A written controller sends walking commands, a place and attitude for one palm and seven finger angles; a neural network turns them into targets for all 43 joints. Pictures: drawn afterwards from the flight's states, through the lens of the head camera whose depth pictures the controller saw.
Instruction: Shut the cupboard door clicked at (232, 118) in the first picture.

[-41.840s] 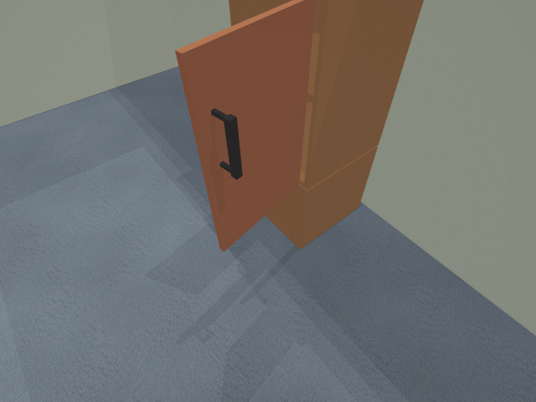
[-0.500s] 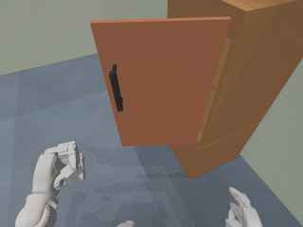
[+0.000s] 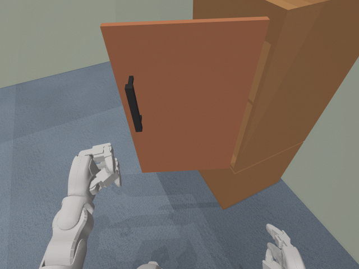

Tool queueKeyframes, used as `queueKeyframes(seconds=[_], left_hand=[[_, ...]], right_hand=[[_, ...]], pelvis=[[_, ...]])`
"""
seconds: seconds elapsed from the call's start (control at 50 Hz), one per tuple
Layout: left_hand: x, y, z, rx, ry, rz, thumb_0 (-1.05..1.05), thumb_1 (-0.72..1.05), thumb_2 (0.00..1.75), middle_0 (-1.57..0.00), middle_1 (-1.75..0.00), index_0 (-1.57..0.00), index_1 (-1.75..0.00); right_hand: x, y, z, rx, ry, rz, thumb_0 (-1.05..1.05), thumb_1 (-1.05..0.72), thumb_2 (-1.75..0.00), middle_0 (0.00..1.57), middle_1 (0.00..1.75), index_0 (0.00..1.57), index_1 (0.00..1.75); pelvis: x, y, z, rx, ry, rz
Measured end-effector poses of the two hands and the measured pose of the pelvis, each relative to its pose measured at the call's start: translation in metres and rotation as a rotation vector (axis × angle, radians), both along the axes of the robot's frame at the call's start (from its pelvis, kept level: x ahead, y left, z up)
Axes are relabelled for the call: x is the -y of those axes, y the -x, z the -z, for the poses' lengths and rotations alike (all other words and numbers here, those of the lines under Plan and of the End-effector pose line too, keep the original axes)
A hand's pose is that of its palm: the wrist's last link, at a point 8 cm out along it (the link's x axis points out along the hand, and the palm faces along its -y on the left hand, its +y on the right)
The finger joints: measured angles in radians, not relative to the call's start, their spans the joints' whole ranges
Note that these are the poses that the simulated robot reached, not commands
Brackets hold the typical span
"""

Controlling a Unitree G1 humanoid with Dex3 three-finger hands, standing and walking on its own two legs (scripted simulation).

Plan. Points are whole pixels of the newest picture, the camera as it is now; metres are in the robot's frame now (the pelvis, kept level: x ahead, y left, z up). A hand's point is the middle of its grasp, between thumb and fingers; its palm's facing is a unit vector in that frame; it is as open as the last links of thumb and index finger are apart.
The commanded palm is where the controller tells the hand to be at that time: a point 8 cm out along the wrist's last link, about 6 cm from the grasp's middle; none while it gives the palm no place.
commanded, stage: bring the fist close to the handle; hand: left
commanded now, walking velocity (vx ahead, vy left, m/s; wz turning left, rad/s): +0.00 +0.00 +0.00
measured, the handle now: (135, 105) +0.51 +0.16 +0.09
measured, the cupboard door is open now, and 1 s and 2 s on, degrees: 67 67 57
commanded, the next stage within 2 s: push the door shut along its arc in 1.02 s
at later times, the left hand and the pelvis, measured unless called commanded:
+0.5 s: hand (136, 140) +0.37 +0.13 +0.10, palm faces +0.08 -1.00 -0.01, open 3.1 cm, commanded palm +0.35 +0.18 +0.09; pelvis +0.00 +0.00 +0.00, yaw -1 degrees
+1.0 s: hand (140, 131) +0.40 +0.12 +0.10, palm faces +0.09 -1.00 +0.00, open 3.1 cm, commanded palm +0.37 +0.17 +0.09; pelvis +0.00 +0.00 +0.00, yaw -2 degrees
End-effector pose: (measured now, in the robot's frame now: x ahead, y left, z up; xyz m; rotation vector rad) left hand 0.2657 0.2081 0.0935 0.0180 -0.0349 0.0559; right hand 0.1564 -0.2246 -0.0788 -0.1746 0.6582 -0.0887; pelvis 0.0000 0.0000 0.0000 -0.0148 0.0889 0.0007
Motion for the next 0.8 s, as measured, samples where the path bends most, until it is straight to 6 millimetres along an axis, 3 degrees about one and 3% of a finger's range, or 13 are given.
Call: queueKeyframes(seconds=[0.16,0.48,0.66,0.8], left_hand=[[0.002,-0.025,0.0,0.001,0.001,-0.023,0.02,0.9,0.9,-1.3,-1.5,-1.3,-1.5],[0.027,-0.078,-0.002,0.002,0.01,-0.024,0.02,0.9,0.9,-1.3,-1.5,-1.3,-1.5],[0.035,-0.108,-0.003,0.0,0.014,-0.033,0.02,0.9,0.9,-1.3,-1.5,-1.3,-1.5],[0.036,-0.117,0.001,-0.009,0.019,-0.039,0.02,0.9,0.9,-1.3,-1.5,-1.3,-1.5]], right_hand=[[0.006,0.013,0.005,-0.064,0.005,0.026,0.01,-0.91,-0.9,0.2,0.3,0.2,0.3],[0.018,0.034,0.014,-0.16,0.016,0.078,0.01,-0.91,-0.9,0.2,0.3,0.2,0.3],[0.022,0.055,0.023,-0.234,0.013,0.106,0.01,-0.91,-0.9,0.2,0.3,0.2,0.3],[0.026,0.075,0.029,-0.295,0.007,0.134,0.01,-0.91,-0.9,0.2,0.3,0.2,0.3]], pelvis=[[-0.001,-0.001,-0.002,-0.001,-0.002,0.007],[-0.001,-0.001,-0.002,-0.022,-0.004,0.02],[0.0,0.0,0.0,-0.043,-0.002,0.023],[0.001,-0.001,0.0,-0.058,-0.005,0.034]])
